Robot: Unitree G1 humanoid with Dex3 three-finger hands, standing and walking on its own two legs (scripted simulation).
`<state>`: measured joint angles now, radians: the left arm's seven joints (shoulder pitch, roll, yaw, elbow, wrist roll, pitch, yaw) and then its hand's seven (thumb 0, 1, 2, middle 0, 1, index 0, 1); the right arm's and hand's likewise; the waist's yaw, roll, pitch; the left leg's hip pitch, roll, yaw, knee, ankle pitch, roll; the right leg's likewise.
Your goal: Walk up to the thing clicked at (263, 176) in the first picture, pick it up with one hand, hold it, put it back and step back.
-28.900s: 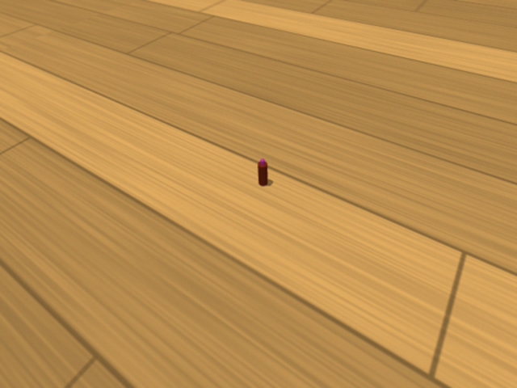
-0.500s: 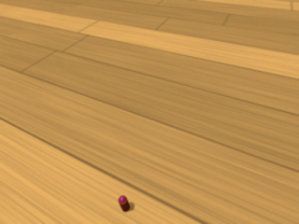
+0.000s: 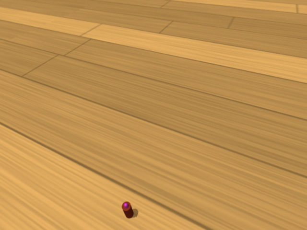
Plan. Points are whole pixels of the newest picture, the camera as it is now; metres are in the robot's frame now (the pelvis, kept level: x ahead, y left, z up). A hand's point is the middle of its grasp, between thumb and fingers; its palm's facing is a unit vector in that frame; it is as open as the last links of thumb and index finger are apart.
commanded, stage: stand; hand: left
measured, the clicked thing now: (127, 209) +0.40 +0.21 -0.69
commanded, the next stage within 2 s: step back in 1.16 s
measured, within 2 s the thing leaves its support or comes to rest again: neither
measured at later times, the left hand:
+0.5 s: hand out of the picture +0.07 +0.24 -0.16, palm faces -0.03 -0.94 -0.34, open 7.4 cm
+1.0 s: hand out of the picture +0.11 +0.24 -0.15, palm faces -0.02 -0.94 -0.34, open 7.4 cm
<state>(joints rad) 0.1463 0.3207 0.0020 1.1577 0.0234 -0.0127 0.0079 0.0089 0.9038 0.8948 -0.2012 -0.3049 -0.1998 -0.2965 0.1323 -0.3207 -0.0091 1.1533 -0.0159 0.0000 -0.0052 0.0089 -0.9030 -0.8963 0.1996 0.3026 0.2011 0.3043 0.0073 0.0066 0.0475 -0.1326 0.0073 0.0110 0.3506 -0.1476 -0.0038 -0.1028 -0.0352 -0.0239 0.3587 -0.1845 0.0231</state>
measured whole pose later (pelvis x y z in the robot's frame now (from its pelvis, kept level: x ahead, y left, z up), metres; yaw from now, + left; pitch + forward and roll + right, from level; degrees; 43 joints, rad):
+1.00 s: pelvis +0.03 -0.01 +0.00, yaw +0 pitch -2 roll +0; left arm 0.10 0.33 0.01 1.15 0.01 -0.01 0.00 0.01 0.90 0.89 -0.20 -0.30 -0.20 -0.30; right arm 0.10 -0.34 0.00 1.16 -0.01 -0.01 -0.01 0.01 -0.90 -0.90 0.20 0.30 0.20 0.30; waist 0.00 0.01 0.04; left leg -0.10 0.02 0.02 0.31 -0.17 -0.01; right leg -0.07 -0.03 -0.02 0.31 -0.20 0.02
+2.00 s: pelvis -0.13 +0.00 -0.03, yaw -5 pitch -3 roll -2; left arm 0.12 0.36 0.08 0.88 0.03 0.03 0.00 0.01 0.91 0.89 -0.20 -0.30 -0.20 -0.30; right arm 0.11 -0.40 -0.05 0.88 0.00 0.05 -0.01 0.01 -0.90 -0.90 0.20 0.30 0.20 0.30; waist -0.03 0.07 0.22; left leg -0.42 0.06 -0.02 0.76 -0.31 0.00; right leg -0.25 0.07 0.04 0.68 -0.38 -0.01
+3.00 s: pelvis -0.42 -0.02 -0.02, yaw -2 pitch -1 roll +2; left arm 0.18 0.35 0.07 0.80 0.04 0.03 0.02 0.01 0.90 0.89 -0.21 -0.31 -0.20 -0.30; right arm 0.19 -0.42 -0.05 0.88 0.00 0.07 -0.03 0.01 -0.90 -0.90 0.20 0.30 0.20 0.30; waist 0.01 0.05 0.15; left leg -0.41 -0.11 -0.15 1.09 -0.49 -0.03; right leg -0.33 -0.02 0.02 0.62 -0.27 -0.02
